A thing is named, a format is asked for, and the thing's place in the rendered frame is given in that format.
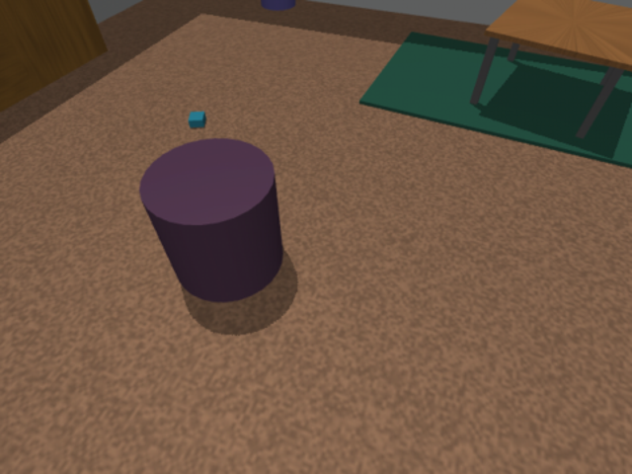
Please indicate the small box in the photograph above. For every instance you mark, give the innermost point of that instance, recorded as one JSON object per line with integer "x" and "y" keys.
{"x": 197, "y": 119}

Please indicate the coffee table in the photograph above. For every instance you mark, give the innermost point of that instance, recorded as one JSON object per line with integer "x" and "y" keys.
{"x": 584, "y": 29}

